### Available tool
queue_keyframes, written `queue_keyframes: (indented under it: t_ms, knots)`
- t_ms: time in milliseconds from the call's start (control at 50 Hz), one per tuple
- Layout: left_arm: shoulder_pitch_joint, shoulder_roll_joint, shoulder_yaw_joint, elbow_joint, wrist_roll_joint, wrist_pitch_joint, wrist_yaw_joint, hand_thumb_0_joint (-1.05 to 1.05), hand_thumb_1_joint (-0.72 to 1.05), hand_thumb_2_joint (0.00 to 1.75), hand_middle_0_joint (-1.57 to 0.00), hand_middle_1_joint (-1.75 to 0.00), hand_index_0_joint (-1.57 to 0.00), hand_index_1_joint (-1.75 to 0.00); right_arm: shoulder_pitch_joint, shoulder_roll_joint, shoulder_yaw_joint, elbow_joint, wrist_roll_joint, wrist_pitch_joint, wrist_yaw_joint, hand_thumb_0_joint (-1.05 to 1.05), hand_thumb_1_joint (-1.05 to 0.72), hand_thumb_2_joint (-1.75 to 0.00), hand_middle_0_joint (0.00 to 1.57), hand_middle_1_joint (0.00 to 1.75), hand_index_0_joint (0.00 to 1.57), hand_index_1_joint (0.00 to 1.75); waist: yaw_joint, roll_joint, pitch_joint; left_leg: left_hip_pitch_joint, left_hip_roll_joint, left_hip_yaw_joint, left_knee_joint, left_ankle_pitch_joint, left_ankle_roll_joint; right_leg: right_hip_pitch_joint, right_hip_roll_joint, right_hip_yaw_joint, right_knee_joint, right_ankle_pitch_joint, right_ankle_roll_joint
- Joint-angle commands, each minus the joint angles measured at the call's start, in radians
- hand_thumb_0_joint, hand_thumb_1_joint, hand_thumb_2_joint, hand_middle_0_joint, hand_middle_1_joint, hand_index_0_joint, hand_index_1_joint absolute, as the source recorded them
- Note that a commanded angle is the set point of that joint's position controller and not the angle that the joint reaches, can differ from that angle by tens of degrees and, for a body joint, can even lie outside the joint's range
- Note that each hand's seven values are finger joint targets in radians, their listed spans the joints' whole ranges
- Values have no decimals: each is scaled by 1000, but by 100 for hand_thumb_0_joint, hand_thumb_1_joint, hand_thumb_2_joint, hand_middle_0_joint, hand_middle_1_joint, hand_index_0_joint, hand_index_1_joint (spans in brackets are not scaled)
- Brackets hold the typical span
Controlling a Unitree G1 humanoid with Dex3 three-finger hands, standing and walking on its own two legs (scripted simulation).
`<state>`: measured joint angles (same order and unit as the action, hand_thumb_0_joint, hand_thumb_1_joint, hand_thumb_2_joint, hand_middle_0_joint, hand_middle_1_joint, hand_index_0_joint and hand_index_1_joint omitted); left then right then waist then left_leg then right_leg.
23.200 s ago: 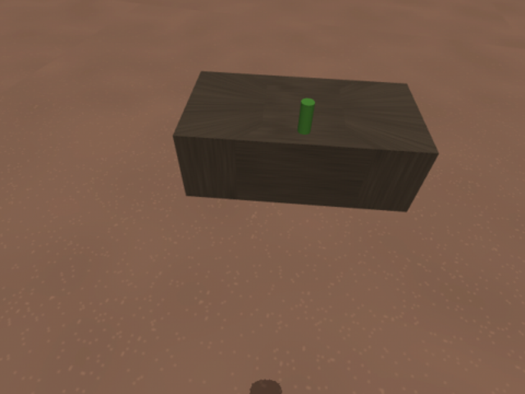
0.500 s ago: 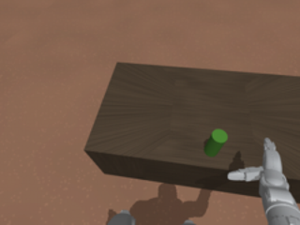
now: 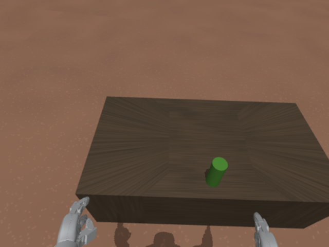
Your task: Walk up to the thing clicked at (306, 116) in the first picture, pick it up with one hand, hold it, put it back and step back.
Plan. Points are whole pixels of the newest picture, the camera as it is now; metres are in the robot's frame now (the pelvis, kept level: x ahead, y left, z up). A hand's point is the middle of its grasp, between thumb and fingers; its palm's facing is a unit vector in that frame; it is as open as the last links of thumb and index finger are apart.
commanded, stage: home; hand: right
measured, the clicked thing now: (215, 172) +0.46 -0.21 -0.27
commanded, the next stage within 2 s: stand in 1.86 s
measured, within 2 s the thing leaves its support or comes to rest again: neither
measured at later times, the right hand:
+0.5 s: hand out of the picture +0.12 -0.24 -0.11, palm faces -0.03 +0.93 -0.36, open 17.4 cm
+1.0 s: hand out of the picture +0.04 -0.26 -0.11, palm faces -0.03 +0.92 -0.38, open 17.4 cm
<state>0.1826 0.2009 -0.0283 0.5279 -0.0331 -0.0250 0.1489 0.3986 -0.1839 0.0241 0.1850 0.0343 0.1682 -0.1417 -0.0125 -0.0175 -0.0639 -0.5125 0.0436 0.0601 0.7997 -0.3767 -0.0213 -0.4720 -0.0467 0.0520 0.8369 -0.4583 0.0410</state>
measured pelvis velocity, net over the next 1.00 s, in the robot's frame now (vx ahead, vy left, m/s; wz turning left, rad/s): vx -0.01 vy -0.01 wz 0.01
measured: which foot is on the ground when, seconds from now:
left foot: down 0.00-1.00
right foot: down 0.00-1.00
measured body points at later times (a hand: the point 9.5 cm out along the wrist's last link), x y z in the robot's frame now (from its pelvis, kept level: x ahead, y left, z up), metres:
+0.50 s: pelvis +0.00 -0.01 +0.02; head -0.01 +0.00 +0.47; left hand +0.10 +0.27 -0.10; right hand +0.12 -0.28 -0.08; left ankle +0.02 +0.13 -0.70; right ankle -0.02 -0.14 -0.70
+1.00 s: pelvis -0.01 -0.01 +0.04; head -0.03 +0.00 +0.49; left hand +0.05 +0.27 -0.10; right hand +0.04 -0.31 -0.09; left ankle +0.02 +0.13 -0.70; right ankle -0.02 -0.14 -0.70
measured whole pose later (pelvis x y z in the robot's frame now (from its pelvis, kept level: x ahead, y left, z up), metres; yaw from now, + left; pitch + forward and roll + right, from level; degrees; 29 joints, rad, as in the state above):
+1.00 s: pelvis -0.01 -0.01 +0.04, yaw +1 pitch -4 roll -1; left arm 0.19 0.32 0.01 1.06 0.03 0.03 0.00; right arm 0.20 -0.33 0.02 1.08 -0.03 0.01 -0.03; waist -0.01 -0.02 0.03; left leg -0.17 0.08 0.03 0.43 -0.18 -0.05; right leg -0.10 0.00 0.01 0.40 -0.23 0.02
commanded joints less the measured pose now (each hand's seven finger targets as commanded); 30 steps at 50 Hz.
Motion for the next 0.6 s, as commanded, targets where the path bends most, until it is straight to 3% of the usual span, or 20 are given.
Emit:
queue_keyframes:
  t_ms: [0,20,80,100,120,180,220,240,260,280,340,380,420,440,460,500,520,580]
  knots:
    - [-10,110,49,-124,15,-62,22,0,90,90,-20,-30,-20,-30,-106,-102,-55,-222,-17,-47,-8,0,56,-5,5,5,5,5,42,-3,-113,97,-26,-3,-136,162,11,10,53,-78,-119,185,-49]
    - [-17,115,47,-131,15,-68,22,0,90,90,-20,-30,-20,-30,-98,-97,-52,-211,-15,-42,-7,0,57,-4,5,5,5,5,45,24,-83,84,-26,0,-145,137,8,-4,53,-79,-120,162,-52]
    - [-19,112,47,-137,16,-82,15,0,90,90,-20,-30,-20,-30,-34,-105,-66,-217,-21,-33,-10,0,56,-5,5,5,5,5,9,-2,-127,122,-25,11,-122,186,13,-2,55,-75,-114,221,-41]
    - [-17,117,51,-143,16,-85,16,0,90,90,-20,-30,-20,-30,-42,-82,-45,-195,-21,-31,-9,0,55,-5,5,5,5,5,28,35,-123,115,-30,15,-118,205,10,-5,51,-72,-109,236,-44]
    - [-20,118,54,-148,15,-87,14,0,90,90,-20,-30,-20,-30,-17,-94,-59,-199,-23,-27,-12,0,56,-5,5,5,5,5,13,32,-119,114,-29,16,-115,205,10,-17,52,-73,-107,238,-42]
    - [-17,118,54,-152,15,-95,11,0,90,90,-20,-30,-20,-30,-24,-96,-70,-194,-23,-22,-11,0,55,-5,5,5,5,5,19,45,-113,112,-31,18,-111,200,7,-33,50,-71,-103,229,-44]
    - [-19,116,54,-153,16,-96,7,0,90,90,-20,-30,-20,-30,-26,-116,-86,-218,-25,-27,-12,0,57,-4,5,5,5,5,3,8,-104,111,-27,10,-112,165,11,-41,53,-78,-104,197,-41]
    - [-16,120,57,-157,15,-99,10,0,90,90,-20,-30,-20,-30,-26,-105,-74,-211,-26,-25,-10,0,55,-5,5,5,5,5,17,32,-117,105,-33,16,-104,174,9,-35,48,-72,-103,209,-42]
    - [-41,222,81,26,143,-49,-42,0,90,90,-20,-30,-20,-30,-158,-273,-120,131,-129,-99,45,0,58,-3,5,5,5,5,-10,15,-51,217,21,-50,-146,165,24,1,-5,-18,-177,265,-49]
    - [-11,238,105,47,146,-30,-67,0,90,90,-20,-30,-20,-30,-108,-287,-137,176,-136,-132,67,0,59,-3,5,5,5,5,-14,4,-82,276,41,-68,-131,180,50,11,-6,-10,-197,274,-44]
    - [-25,239,93,70,113,-9,-101,0,90,90,-20,-30,-20,-30,-134,-293,-112,267,-102,-182,104,0,54,-6,5,5,5,5,13,48,-74,236,77,-98,-200,248,56,102,0,-8,-198,245,-54]
    - [-17,239,92,108,91,-2,-118,0,90,90,-20,-30,-20,-30,-177,-276,-98,323,-82,-191,111,0,55,-5,5,5,5,5,16,36,-38,231,83,-102,-249,181,56,116,10,-1,-245,219,-50]
    - [-32,228,87,149,89,2,-126,0,90,90,-20,-30,-20,-30,-196,-270,-88,391,-80,-194,112,0,56,-4,5,5,5,5,11,6,-8,223,72,-85,-272,170,46,154,2,10,-291,243,-47]
    - [-27,223,84,169,87,7,-128,0,90,90,-20,-30,-20,-30,-202,-277,-85,424,-81,-196,111,0,58,-4,5,5,5,5,11,12,27,218,74,-90,-308,119,41,151,6,8,-314,221,-46]
    - [-25,229,86,185,87,9,-130,0,90,90,-20,-30,-20,-30,-211,-290,-88,453,-83,-195,110,0,58,-4,5,5,5,5,14,20,27,229,75,-90,-316,129,41,175,2,12,-330,234,-47]
    - [-7,247,89,218,83,8,-129,0,90,90,-20,-30,-20,-30,-212,-294,-86,509,-77,-199,108,0,61,-1,4,4,4,4,16,-4,19,281,65,-67,-290,259,34,209,-15,25,-370,327,-48]
    - [-18,260,92,232,81,10,-128,0,90,90,-20,-30,-20,-30,-197,-297,-85,535,-75,-200,105,0,58,-4,5,5,5,5,3,-8,21,297,64,-63,-306,276,28,213,-12,27,-383,332,-45]
    - [-12,269,91,280,73,17,-129,0,90,90,-20,-30,-20,-30,-201,-317,-82,606,-72,-203,101,0,60,-3,5,4,5,4,6,0,30,329,72,-67,-332,323,24,251,-19,30,-413,362,-48]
